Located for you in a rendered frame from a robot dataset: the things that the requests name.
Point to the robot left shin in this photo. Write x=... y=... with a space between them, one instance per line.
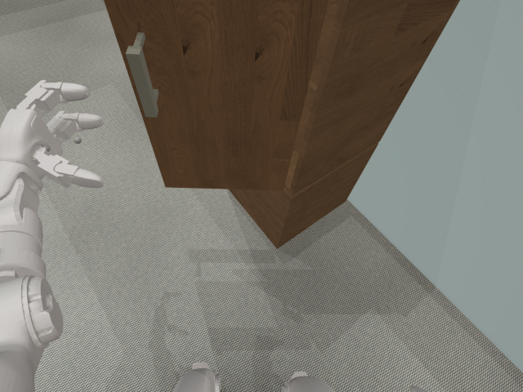
x=200 y=365

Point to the left robot upper arm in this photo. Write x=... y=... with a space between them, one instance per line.
x=30 y=318

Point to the cupboard door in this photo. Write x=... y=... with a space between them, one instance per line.
x=232 y=78

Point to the left robot hand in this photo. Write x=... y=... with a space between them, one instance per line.
x=23 y=133

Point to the robot right shin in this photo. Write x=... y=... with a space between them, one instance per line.
x=296 y=374

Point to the robot shin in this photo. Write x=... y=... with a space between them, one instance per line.
x=200 y=365
x=296 y=374

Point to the left robot forearm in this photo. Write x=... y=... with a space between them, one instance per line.
x=20 y=226

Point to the handle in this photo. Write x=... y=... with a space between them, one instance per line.
x=136 y=59

